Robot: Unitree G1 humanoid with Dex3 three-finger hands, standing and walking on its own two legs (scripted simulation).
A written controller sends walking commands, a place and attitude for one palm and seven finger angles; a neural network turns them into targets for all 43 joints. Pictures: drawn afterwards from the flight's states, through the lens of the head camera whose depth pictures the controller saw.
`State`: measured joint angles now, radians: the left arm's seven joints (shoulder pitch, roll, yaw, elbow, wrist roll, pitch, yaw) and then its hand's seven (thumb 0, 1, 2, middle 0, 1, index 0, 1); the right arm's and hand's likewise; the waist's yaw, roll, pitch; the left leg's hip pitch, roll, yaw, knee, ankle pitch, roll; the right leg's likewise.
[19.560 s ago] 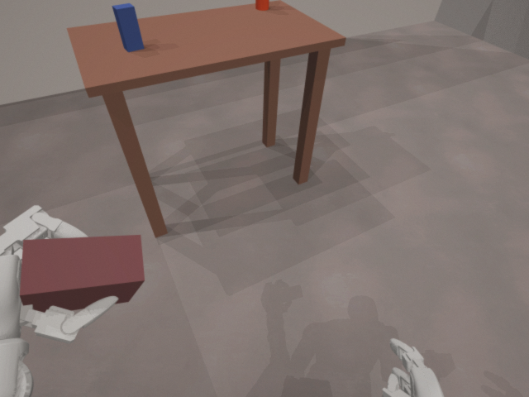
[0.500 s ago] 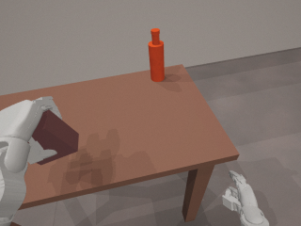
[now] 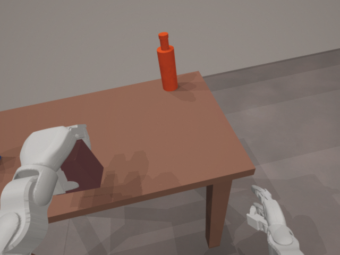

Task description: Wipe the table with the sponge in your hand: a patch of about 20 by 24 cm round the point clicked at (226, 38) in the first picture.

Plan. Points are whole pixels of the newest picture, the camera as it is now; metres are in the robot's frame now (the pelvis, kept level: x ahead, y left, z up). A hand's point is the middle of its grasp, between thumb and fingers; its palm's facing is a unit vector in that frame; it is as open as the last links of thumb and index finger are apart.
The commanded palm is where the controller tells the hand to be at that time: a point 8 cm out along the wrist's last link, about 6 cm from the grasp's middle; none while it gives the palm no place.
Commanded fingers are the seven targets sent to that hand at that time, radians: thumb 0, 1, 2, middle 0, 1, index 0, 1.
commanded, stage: turn the palm down, sponge in hand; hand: left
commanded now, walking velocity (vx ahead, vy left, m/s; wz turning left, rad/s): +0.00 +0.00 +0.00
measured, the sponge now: (72, 172) +0.22 +0.27 +0.11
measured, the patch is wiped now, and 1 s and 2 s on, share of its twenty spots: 0.00 0.00 0.00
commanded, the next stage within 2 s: move the sponge above the wiping area in 0.24 s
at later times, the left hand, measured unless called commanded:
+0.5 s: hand (72, 149) +0.24 +0.25 +0.17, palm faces +0.10 +0.01 -1.00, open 9.8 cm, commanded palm +0.20 +0.27 +0.26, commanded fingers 0.00 0.10 1.30 -1.20 -1.60 -1.20 -1.60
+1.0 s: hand (57, 135) +0.27 +0.29 +0.19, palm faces +0.21 -0.01 -0.98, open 9.7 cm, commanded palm +0.22 +0.30 +0.24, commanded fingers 0.00 0.10 1.30 -1.20 -1.60 -1.20 -1.60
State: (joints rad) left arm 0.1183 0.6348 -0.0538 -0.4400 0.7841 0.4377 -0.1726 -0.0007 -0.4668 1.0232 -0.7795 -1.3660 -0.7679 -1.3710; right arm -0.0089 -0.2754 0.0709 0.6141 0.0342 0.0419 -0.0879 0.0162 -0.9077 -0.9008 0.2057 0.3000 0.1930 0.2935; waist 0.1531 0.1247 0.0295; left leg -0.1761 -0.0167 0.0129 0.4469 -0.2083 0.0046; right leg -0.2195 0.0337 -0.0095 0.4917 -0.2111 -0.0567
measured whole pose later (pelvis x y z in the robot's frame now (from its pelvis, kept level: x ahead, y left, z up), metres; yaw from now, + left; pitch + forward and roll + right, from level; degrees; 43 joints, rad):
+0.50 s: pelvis +0.01 -0.01 +0.00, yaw -1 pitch -4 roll +1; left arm 0.09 0.70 -0.02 -0.37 0.79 0.34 -0.12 0.00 -0.47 1.02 -0.79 -1.36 -0.78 -1.37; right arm 0.01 -0.30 0.02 0.64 0.03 0.04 -0.09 0.02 -0.91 -0.90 0.20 0.30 0.20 0.30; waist 0.15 0.11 0.02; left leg -0.16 0.01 0.02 0.48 -0.24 -0.02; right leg -0.21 0.06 0.00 0.52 -0.24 -0.08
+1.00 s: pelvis +0.01 +0.02 +0.00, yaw -1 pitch -4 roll +0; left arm -0.01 0.64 -0.03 -0.32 0.83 0.31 -0.07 0.00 -0.47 1.02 -0.79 -1.36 -0.78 -1.37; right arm 0.00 -0.24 0.04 0.68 0.03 0.02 -0.09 0.02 -0.91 -0.90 0.21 0.30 0.17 0.29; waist 0.17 0.10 0.02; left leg -0.13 -0.03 0.03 0.42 -0.22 0.03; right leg -0.17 0.02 0.01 0.44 -0.20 -0.03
